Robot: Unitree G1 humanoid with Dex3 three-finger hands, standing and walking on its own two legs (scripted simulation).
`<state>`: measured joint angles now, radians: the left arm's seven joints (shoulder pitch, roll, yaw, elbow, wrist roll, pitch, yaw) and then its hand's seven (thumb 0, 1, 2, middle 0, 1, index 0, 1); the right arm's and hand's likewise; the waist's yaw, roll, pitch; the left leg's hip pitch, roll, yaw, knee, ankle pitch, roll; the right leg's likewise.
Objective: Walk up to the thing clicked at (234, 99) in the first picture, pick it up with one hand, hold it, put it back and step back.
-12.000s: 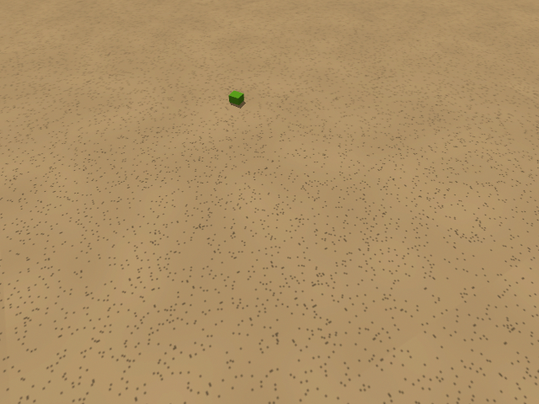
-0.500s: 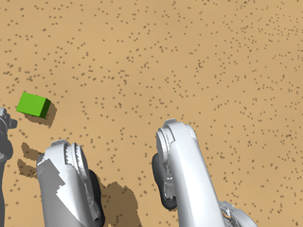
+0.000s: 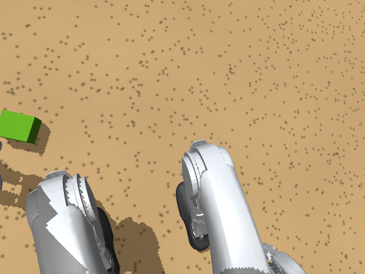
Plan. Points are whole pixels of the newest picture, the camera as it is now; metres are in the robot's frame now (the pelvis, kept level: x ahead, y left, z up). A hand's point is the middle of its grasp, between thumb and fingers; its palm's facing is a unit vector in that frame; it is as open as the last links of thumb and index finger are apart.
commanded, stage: rise first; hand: left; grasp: from above
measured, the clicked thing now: (19, 127) +0.46 +0.32 -0.30
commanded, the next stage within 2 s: approach in 1.86 s
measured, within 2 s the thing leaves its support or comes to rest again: neither
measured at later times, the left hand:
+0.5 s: hand out of the picture +0.42 +0.37 -0.17, palm faces -0.05 -0.43 -0.90, open 14.0 cm
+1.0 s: hand out of the picture +0.43 +0.36 -0.17, palm faces -0.05 -0.42 -0.91, open 13.7 cm
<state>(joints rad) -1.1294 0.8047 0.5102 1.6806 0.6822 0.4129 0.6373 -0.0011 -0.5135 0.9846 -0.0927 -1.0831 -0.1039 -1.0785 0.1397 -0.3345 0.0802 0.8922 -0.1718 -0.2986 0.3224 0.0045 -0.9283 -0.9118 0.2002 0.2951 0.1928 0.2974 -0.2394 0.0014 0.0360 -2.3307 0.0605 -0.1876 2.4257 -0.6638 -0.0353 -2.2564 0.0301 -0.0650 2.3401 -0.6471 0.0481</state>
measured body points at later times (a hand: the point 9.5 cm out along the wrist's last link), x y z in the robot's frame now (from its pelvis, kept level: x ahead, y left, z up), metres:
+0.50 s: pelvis +0.00 +0.00 +0.00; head +0.26 +0.06 +0.36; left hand +0.42 +0.38 -0.12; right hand +0.01 -0.27 -0.09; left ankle +0.08 +0.14 -0.29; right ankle +0.11 -0.12 -0.29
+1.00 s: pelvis +0.00 +0.00 +0.00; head +0.26 +0.06 +0.36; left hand +0.43 +0.38 -0.12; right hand +0.00 -0.26 -0.08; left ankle +0.08 +0.14 -0.29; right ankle +0.11 -0.12 -0.29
